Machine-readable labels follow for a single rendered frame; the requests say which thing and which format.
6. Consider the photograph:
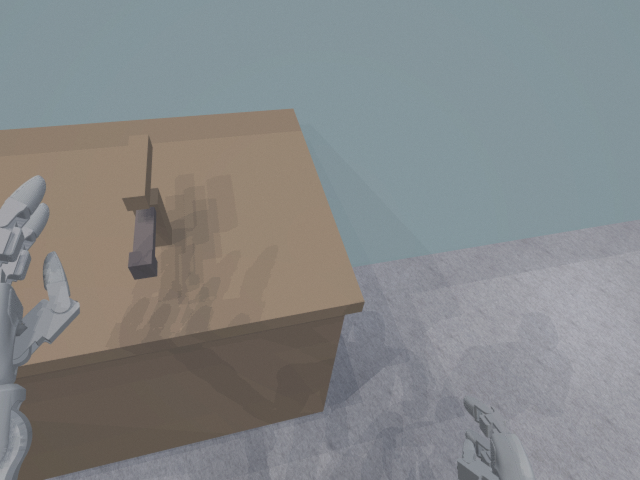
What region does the right robot hand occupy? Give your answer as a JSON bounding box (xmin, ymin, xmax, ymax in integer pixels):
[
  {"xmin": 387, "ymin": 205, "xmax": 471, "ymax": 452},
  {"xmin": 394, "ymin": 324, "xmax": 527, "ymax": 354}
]
[{"xmin": 457, "ymin": 396, "xmax": 536, "ymax": 480}]

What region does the left robot forearm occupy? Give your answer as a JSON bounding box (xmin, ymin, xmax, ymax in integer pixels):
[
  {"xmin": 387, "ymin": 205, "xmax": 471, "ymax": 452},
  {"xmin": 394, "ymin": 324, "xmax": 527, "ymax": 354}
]
[{"xmin": 0, "ymin": 384, "xmax": 32, "ymax": 480}]

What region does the counter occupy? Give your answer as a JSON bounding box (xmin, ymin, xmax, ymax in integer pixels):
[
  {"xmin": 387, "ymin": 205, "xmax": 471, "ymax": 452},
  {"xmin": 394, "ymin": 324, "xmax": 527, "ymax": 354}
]
[{"xmin": 0, "ymin": 109, "xmax": 365, "ymax": 480}]

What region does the left robot hand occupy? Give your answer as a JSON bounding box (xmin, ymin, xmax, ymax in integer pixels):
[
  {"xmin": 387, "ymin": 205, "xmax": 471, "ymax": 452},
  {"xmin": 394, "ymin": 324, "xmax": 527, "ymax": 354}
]
[{"xmin": 0, "ymin": 175, "xmax": 80, "ymax": 385}]

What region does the tap lever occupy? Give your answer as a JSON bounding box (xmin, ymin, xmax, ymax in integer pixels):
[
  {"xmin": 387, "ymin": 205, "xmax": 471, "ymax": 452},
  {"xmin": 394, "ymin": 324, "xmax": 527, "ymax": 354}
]
[{"xmin": 128, "ymin": 207, "xmax": 158, "ymax": 280}]

